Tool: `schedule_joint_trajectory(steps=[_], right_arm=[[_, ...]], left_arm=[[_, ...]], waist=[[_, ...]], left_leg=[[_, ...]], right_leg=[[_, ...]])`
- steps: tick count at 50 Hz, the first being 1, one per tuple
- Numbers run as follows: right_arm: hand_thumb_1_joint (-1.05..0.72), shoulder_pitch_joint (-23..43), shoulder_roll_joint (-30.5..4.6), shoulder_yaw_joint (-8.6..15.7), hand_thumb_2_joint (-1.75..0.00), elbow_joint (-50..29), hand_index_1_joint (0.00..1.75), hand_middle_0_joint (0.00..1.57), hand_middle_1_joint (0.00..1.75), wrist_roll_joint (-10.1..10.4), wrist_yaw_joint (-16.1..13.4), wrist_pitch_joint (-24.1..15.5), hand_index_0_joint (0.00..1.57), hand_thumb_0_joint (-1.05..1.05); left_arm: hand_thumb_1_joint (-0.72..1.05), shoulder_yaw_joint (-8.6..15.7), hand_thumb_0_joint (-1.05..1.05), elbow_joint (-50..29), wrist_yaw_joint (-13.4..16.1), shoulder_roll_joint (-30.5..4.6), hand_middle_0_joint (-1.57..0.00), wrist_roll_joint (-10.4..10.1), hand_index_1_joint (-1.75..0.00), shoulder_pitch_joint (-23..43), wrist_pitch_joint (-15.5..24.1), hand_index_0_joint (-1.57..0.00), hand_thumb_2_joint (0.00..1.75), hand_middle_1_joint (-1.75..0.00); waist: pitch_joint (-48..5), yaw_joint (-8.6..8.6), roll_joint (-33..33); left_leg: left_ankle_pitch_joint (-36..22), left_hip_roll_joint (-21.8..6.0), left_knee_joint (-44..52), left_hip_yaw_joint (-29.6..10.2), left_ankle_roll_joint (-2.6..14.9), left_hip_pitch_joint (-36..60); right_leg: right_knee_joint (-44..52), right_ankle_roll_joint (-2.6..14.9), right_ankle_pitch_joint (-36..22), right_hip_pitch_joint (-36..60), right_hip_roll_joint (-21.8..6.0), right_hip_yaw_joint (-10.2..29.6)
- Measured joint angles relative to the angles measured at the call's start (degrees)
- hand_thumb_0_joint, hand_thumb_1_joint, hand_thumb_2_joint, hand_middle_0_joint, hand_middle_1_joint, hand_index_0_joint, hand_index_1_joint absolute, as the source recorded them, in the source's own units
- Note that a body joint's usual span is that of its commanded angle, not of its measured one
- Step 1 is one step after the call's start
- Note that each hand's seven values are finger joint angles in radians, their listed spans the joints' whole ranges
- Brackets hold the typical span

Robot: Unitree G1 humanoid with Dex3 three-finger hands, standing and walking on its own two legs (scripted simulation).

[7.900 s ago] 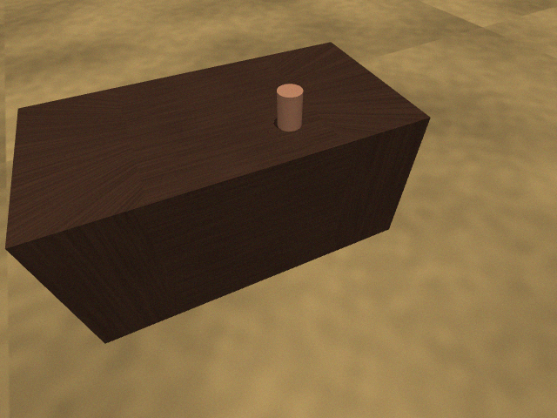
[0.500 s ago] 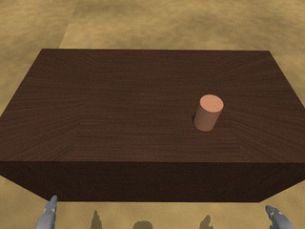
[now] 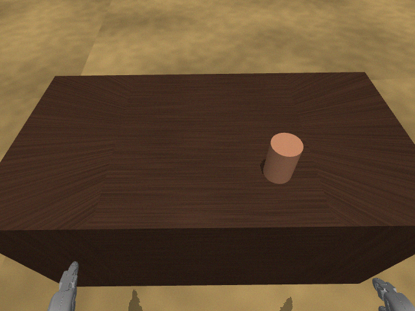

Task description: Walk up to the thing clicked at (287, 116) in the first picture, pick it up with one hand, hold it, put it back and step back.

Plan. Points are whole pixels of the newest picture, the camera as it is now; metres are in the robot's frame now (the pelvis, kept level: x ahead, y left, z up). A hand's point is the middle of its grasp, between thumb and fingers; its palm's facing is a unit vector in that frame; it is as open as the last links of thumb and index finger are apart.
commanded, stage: go down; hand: right
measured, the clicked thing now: (281, 159) +0.51 -0.18 -0.07
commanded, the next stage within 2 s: approach in 1.86 s
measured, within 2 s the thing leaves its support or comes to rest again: neither
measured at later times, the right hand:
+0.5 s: hand (380, 298) +0.18 -0.29 -0.06, palm faces +0.14 +0.95 -0.29, open 17.5 cm
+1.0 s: hand (382, 213) +0.32 -0.34 -0.01, palm faces +0.16 +0.98 -0.13, open 17.6 cm
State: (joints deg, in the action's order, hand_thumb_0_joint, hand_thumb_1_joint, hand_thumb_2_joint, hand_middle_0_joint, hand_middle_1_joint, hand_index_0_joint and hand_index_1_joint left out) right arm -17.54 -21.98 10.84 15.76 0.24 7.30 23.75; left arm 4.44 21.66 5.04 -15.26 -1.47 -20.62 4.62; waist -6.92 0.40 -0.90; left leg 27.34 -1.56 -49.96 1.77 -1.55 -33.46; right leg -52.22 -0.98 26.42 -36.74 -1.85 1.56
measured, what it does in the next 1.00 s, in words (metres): stands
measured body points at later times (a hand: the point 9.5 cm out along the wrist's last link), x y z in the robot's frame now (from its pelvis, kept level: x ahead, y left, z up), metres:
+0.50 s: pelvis -0.02 +0.00 -0.01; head +0.01 -0.02 +0.44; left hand +0.15 +0.25 -0.04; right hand +0.17 -0.34 -0.03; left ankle -0.03 +0.14 -0.69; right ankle -0.01 -0.13 -0.69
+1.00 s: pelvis -0.03 -0.01 -0.01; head +0.05 -0.03 +0.43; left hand +0.11 +0.26 -0.05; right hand +0.31 -0.39 +0.00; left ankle -0.03 +0.14 -0.69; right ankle -0.01 -0.13 -0.69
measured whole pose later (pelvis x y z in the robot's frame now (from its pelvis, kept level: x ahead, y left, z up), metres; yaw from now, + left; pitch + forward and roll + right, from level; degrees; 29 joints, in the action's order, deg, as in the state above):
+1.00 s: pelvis -0.03 -0.01 -0.01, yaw +2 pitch +14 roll +2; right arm 20.9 -37.1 29.1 54.5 5.1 22.5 -1.1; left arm -0.7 19.1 6.3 -16.1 -0.4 -20.6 9.2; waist -4.4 4.6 0.7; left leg 24.7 -0.4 -51.7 0.5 -1.8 -40.6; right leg -54.8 -0.5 24.9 -43.6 -2.9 0.6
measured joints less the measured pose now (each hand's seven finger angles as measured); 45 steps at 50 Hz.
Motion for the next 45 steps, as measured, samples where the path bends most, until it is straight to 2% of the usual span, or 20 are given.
schedule_joint_trajectory(steps=[16, 20, 23, 28, 36, 41, 45], right_arm=[[0.55, -2.73, -0.63, 1.53, -0.01, -5.5, 0.04, 0.06, 0.04, 0.93, 0.72, 1.73, 0.06, -0.01], [0.55, -0.89, -1.32, 2.25, -0.01, -5.06, 0.04, 0.06, 0.04, 1.09, 0.84, 0.95, 0.06, -0.01], [0.55, 2.59, -2.22, 3.72, -0.01, -3.27, 0.04, 0.06, 0.04, 1.91, 1.18, -0.84, 0.06, -0.01], [0.55, 11.61, -4.9, 6.91, 0.0, 2.68, 0.04, 0.07, 0.04, 3.38, 3.31, -4.97, 0.07, -0.01], [0.57, 28.97, -11.03, 11.92, 0.0, 21.93, 0.04, 0.07, 0.04, 4.62, 9.68, -11.37, 0.06, -0.01], [0.57, 34.85, -13.42, 14.85, -0.01, 30.85, 0.04, 0.07, 0.04, 5.36, 12.78, -16.78, 0.06, -0.01], [0.57, 37.6, -14.81, 16.56, 0.0, 36.21, 0.04, 0.07, 0.04, 5.02, 13.97, -21.19, 0.06, -0.01]], left_arm=[[-0.54, -1.43, -0.01, -5.48, 1.49, 0.77, -0.06, -0.33, -0.05, -3.52, 0.03, -0.06, 0.04, -0.05], [-0.54, -2.4, -0.01, -7.24, 2.39, 0.74, -0.06, -0.32, -0.05, -3.83, 0.51, -0.06, 0.04, -0.05], [-0.54, -3.42, -0.01, -7.63, 3.09, 0.86, -0.06, -0.16, -0.05, -3.41, 1.79, -0.06, 0.04, -0.05], [-0.54, -4.4, -0.01, -5.42, 3.36, 1.19, -0.06, 0.2, -0.05, -1.94, 3.71, -0.06, 0.04, -0.05], [-0.53, -4.93, -0.01, -3.94, 2.52, 0.19, -0.06, 0.29, -0.05, -1.28, 5.71, -0.06, 0.04, -0.05], [-0.53, -6.06, -0.01, -4.98, 1.88, 0.1, -0.06, 0.47, -0.05, -2.92, 6.17, -0.06, 0.04, -0.05], [-0.53, -5.07, -0.01, -2.3, 1.34, -0.35, -0.06, 1.09, -0.05, -1.74, 6.3, -0.05, 0.04, -0.05]], waist=[[-1.4, -0.06, 0.1], [-0.92, 0.08, 0.38], [-0.51, 0.23, 0.87], [-0.33, 0.72, 1.29], [1.43, 3.16, 0.86], [1.95, 4.2, 1.54], [1.74, 4.43, 1.61]], left_leg=[[0.37, -0.11, -2.36, 0.35, -0.13, -2.03], [0.3, -0.19, -2.69, 0.55, -0.15, -1.84], [0.05, -0.2, -2.64, 0.75, -0.12, -1.5], [-0.53, -0.2, -2.56, 1.12, -0.04, -1.97], [-1.69, 0.23, -2.96, 0.15, -0.14, -5.17], [-2.37, 0.68, -1.92, -0.66, -0.1, -5.38], [-2.49, 0.98, -2.03, -1.05, -0.09, -6.76]], right_leg=[[-2.66, 0.18, 0.37, -2.38, 0.16, 0.48], [-3.06, 0.18, 0.24, -2.32, 0.26, 0.71], [-3.05, 0.16, -0.05, -2.09, 0.3, 0.91], [-3.16, 0.12, -0.66, -2.8, 0.35, 1.32], [-3.48, 0.32, -1.46, -5.5, -0.12, 0.43], [-2.34, 0.31, -1.81, -5.24, -0.6, -0.39], [-2.63, 0.39, -1.64, -6.48, -0.92, -0.76]])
